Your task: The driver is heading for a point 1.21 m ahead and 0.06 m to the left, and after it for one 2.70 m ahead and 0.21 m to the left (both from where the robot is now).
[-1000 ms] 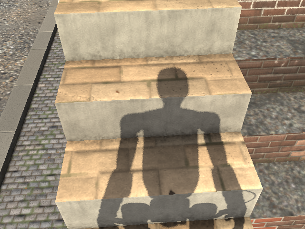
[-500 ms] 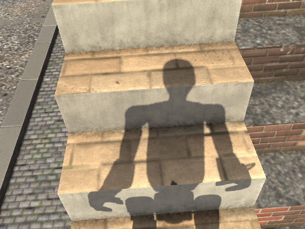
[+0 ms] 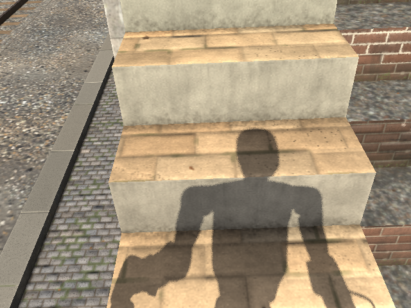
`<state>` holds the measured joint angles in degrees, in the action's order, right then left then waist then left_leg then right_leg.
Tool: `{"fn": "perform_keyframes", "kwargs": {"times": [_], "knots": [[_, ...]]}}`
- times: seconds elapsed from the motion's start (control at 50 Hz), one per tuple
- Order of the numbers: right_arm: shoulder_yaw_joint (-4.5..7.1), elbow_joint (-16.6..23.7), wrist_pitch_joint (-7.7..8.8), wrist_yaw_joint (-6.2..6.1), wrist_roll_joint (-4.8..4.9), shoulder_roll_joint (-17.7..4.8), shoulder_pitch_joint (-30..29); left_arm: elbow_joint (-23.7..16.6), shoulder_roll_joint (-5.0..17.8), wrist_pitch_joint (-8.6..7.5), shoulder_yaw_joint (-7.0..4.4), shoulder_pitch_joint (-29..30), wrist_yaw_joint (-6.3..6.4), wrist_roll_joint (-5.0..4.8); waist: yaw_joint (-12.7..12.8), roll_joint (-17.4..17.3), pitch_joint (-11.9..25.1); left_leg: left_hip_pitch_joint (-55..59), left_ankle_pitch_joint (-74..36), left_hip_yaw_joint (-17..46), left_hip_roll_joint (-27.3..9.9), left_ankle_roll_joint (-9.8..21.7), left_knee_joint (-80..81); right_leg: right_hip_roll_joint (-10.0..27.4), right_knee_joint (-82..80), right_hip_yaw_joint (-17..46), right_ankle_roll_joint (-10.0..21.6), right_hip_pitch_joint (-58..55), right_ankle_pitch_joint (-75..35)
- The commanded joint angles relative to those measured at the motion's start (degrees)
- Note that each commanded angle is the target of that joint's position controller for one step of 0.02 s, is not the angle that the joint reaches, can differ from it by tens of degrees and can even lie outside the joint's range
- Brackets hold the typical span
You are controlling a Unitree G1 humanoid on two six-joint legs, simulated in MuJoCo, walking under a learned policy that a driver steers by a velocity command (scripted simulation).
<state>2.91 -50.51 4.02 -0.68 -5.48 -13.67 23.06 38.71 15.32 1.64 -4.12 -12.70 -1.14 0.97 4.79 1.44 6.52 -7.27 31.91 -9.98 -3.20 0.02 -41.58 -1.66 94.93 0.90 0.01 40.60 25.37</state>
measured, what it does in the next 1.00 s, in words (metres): climbs: right foot, then left foot 0.19 m higher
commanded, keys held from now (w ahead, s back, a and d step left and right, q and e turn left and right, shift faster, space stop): w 1.00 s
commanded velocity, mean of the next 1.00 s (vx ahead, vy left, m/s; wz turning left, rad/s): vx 0.50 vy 0.00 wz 0.00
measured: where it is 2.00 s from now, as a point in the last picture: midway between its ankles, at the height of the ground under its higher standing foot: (240, 136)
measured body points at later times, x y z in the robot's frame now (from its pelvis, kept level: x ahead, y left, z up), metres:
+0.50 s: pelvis +0.14 -0.03 +0.06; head +0.17 -0.09 +0.50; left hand +0.01 +0.15 -0.07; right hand +0.38 -0.15 -0.04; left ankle +0.26 +0.06 -0.37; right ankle +0.04 -0.07 -0.70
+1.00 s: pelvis +0.40 -0.05 +0.25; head +0.43 -0.04 +0.70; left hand +0.69 +0.05 +0.20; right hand +0.31 -0.25 +0.10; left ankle +0.28 +0.03 -0.50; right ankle +0.55 -0.16 -0.32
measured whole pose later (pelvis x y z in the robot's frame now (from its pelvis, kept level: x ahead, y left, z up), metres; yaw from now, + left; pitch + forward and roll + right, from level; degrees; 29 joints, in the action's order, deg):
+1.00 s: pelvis +0.40 -0.05 +0.25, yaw -3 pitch +4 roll -4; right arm 0.6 -62.8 7.8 0.2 0.7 -5.7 26.0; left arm 33.8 2.9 -3.1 4.5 5.4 -1.7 -1.0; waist -3.0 -2.4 0.2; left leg 0.4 8.9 -9.8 -4.6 4.6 -14.1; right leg 0.8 78.9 -10.0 9.5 60.3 23.3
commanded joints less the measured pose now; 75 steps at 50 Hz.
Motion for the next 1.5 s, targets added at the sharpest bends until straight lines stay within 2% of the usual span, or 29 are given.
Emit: {"fn": "perform_keyframes", "kwargs": {"times": [0.02,0.06,0.08,0.1,0.12,0.14,0.18,0.26,0.38,0.46,0.54,0.58,0.6,0.64,0.66,0.72,0.78,0.88,0.94,0.96,1.0,1.02,1.04,1.06,1.1,1.16,1.3,1.42,1.5], "knots": [[1.38,8.3,2.02,-0.69,0.81,-8.8,-22.5,0.8,6.4,0.48,-2.30,-8.8,0.44,-0.77,10.9,-1.3,-10.3,-23.6,-29.0,2.3,-8.4,7.3,8.6,2.6,-36.7,-6.8,5.0,-24.7,0.7],[0.95,6.8,0.97,0.08,2.78,-7.8,-21.1,6.9,-0.3,-1.07,-1.05,-24.5,1.19,1.71,14.1,-5.3,-5.9,-18.1,-46.2,1.2,-5.9,8.7,-12.0,0.1,-55.1,-10.0,9.1,-35.5,-8.1],[-0.72,9.2,0.37,1.39,4.13,-1.8,-27.3,13.0,-4.7,-1.90,0.10,-35.6,1.12,2.41,17.4,3.6,-6.7,-30.0,-23.4,2.8,1.1,7.3,-44.0,2.6,-63.8,-1.5,11.8,-41.0,-13.0],[-4.09,10.9,0.25,2.41,3.27,8.7,-23.1,14.2,-6.7,-2.99,2.69,-29.5,-0.31,0.52,4.9,9.8,-9.3,-39.2,-14.2,14.9,5.5,6.0,-59.7,2.5,-60.5,14.0,6.3,-32.8,-13.1],[-4.07,14.4,0.76,4.32,2.01,10.5,-10.1,11.2,-0.2,-3.68,2.19,-20.1,0.77,0.13,-8.4,17.8,-2.5,-41.1,-18.8,18.9,6.6,3.6,-62.1,13.5,-81.4,43.1,5.2,-29.5,8.5],[-3.38,14.6,1.02,5.43,0.97,3.3,-13.6,9.1,5.2,-4.11,0.97,-11.6,0.93,-0.37,-8.8,15.3,-9.2,-45.5,-19.0,10.8,4.2,1.6,-68.2,20.1,-94.6,53.1,6.6,-19.3,36.5],[-2.82,14.0,0.35,4.13,1.03,-0.5,-21.9,9.2,3.6,-5.98,1.39,-5.7,0.71,-0.80,-7.1,-0.2,-19.4,-53.0,-22.2,9.4,0.9,1.0,-74.2,18.6,-89.3,41.8,5.3,-10.3,27.4],[-3.19,12.8,-1.91,2.53,3.57,3.6,-24.1,19.8,-1.6,-8.91,2.35,-19.0,-1.03,-0.79,-3.0,-4.8,-14.2,-65.1,-23.1,8.3,1.0,5.5,-89.6,13.9,-81.6,24.8,4.4,-25.7,8.4],[-5.11,17.7,-2.95,2.22,5.71,10.3,-32.6,23.3,-6.2,-8.27,3.72,-22.9,-0.26,1.00,-2.8,-2.4,-13.3,-79.5,-19.9,3.7,1.4,7.4,-94.5,13.8,-83.1,12.6,4.3,-30.0,-0.7],[-6.89,21.5,-4.13,1.99,6.29,10.7,-39.9,25.6,-8.2,-7.60,4.60,-27.8,2.52,-1.29,1.3,6.5,-13.8,-64.7,-13.4,-5.4,1.4,8.5,-69.2,10.9,-96.5,4.3,7.4,-30.1,-35.6],[-6.09,12.1,-4.12,2.16,6.59,7.8,-18.0,21.1,-2.0,-8.83,3.98,-18.9,4.98,-4.22,-11.1,10.8,4.3,-31.1,-5.8,-6.1,6.2,12.9,-44.6,14.1,-79.2,-6.4,9.0,-39.6,-121.3],[-4.01,9.1,-3.92,2.15,7.69,1.9,-10.9,20.5,5.7,-9.73,1.79,-18.6,3.37,-4.41,-15.3,11.3,11.7,-17.2,-4.8,-4.8,9.8,10.2,-24.7,15.9,-63.4,-2.8,11.5,-45.6,-126.9],[-2.82,6.3,-3.47,2.40,6.76,-0.3,-6.3,19.7,6.5,-10.18,1.02,-16.4,2.62,-3.48,-17.0,12.4,12.8,-8.2,-4.5,3.0,9.4,10.7,-16.3,14.5,-52.3,-2.3,11.4,-41.9,-118.4],[0.95,0.4,-6.03,0.62,3.68,-6.5,2.3,15.5,0.8,-10.72,0.32,-11.0,-1.23,-1.66,-16.7,-12.4,15.3,3.0,-4.3,58.2,-9.0,27.7,13.5,-7.3,3.8,1.2,5.3,-7.0,-22.7],[1.39,-0.7,-4.63,0.53,4.41,-4.5,-2.3,8.9,-1.3,-11.09,0.54,-2.0,-1.84,0.75,-13.8,-4.5,8.4,-1.9,7.1,60.1,-13.2,25.2,24.0,-6.1,28.6,10.4,5.9,5.7,-18.5],[-2.19,-9.5,-0.87,-0.36,3.24,10.0,-7.7,-1.0,-11.1,-10.04,4.84,7.0,0.41,1.08,-3.0,4.4,-17.0,-22.8,8.6,39.7,-13.3,14.5,21.7,-2.2,38.9,12.6,9.8,25.1,-18.2],[-3.23,-10.2,2.28,0.63,2.63,8.9,-10.2,1.7,-11.5,-7.74,6.74,-0.6,-0.27,-0.18,3.3,6.6,-20.2,-30.6,-14.7,19.6,-11.4,9.7,26.0,0.3,26.1,9.5,7.6,21.2,-19.1],[-1.80,-14.5,4.07,2.79,4.75,1.4,1.5,-7.9,-8.9,-5.24,6.57,20.5,1.78,-0.63,-3.9,1.5,-16.1,-10.2,-23.4,7.5,-6.8,7.6,33.5,2.6,20.3,-2.7,9.9,36.5,-7.3],[-0.91,-12.1,3.02,0.71,7.31,-0.5,1.7,-12.2,-8.6,-4.92,8.47,25.0,-0.54,-2.40,-5.0,-5.2,-10.1,-17.4,-41.1,-0.1,-4.5,9.6,45.6,5.6,-20.4,-14.7,10.1,3.7,-3.2],[-1.16,-10.0,4.12,0.16,7.38,-1.4,6.2,-8.7,-9.9,-5.33,8.14,19.2,-1.25,-2.88,-6.3,-5.2,-2.2,-18.4,-75.0,1.0,-5.9,12.4,37.0,-0.6,-21.7,-18.9,9.8,-16.4,0.7],[2.72,-7.4,5.64,-0.13,6.77,-14.4,6.3,-0.8,-5.3,-4.32,4.75,-8.3,-0.49,-1.89,5.2,-11.6,16.6,2.0,-115.8,3.2,-11.3,12.2,11.3,-4.1,-31.0,-14.1,10.4,-28.5,-0.5],[3.30,-5.5,6.05,1.39,7.92,-14.1,5.2,2.2,-1.4,-4.43,2.93,-13.6,0.20,-0.82,7.1,-13.1,21.4,-4.2,-106.7,6.0,-8.3,11.3,-3.2,-0.6,-37.2,-0.3,12.6,-38.4,-0.6],[2.94,-1.4,5.67,3.11,9.03,-9.2,1.3,5.1,7.0,-3.08,-0.03,-17.9,1.38,1.25,8.5,1.5,20.2,-21.4,-70.6,6.4,2.9,7.6,-26.2,12.8,-57.7,31.6,19.0,-43.5,9.4],[2.91,1.6,4.97,4.02,7.04,-7.1,-8.1,5.5,10.3,-1.55,-2.06,-14.0,1.66,0.72,9.4,2.3,23.3,-23.6,-28.1,10.1,10.9,6.3,-59.4,18.6,-76.5,51.3,21.1,-35.7,25.0],[0.07,11.5,2.98,2.37,3.09,3.7,-20.5,9.4,4.1,-3.27,-0.57,-0.4,0.76,0.19,0.9,-2.7,6.8,-40.7,-29.7,17.6,6.5,6.7,-84.5,19.8,-77.7,43.2,14.2,-21.8,25.4],[-2.84,10.1,1.13,0.88,4.06,9.8,-7.2,18.8,-11.7,-7.44,4.24,-0.2,-0.53,2.17,-10.4,-5.3,-9.3,-46.6,-27.0,20.1,5.4,9.2,-80.4,14.1,-72.0,16.2,6.3,-6.7,7.7],[-3.83,12.2,-0.50,-1.74,6.68,10.2,-15.0,23.1,-4.2,-10.27,3.94,-11.8,-1.35,1.59,-6.7,2.0,-12.7,-69.5,-19.8,13.8,8.1,7.6,-100.2,18.2,-78.7,10.8,10.4,-20.4,-4.0],[-3.01,22.4,-3.12,1.42,5.52,6.4,-31.7,22.1,-2.0,-9.56,2.63,-16.7,1.09,1.79,-3.8,7.3,-11.0,-70.2,-16.7,6.6,-0.1,6.8,-79.9,18.9,-87.6,4.7,9.3,-31.4,-4.1],[-4.45,19.3,-4.27,2.73,6.68,7.2,-22.6,19.6,0.0,-8.54,2.32,-11.5,3.66,-1.46,-7.4,7.1,-4.9,-31.6,2.7,-2.2,1.9,11.8,-38.3,15.9,-91.9,-9.0,10.0,-27.6,-56.5]]}}
Keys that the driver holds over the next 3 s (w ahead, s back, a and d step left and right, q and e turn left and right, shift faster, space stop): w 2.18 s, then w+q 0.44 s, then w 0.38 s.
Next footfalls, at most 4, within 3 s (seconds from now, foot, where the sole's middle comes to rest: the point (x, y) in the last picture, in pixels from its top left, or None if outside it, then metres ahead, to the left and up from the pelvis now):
0.08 right None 0.08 -0.07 -0.74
0.60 left None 0.31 0.04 -0.55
1.00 right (309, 264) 0.59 -0.17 -0.36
1.54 left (203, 146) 0.83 0.11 -0.17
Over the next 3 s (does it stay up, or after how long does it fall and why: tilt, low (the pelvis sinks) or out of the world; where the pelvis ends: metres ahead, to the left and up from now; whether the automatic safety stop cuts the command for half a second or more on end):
stays up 1.31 0.14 0.98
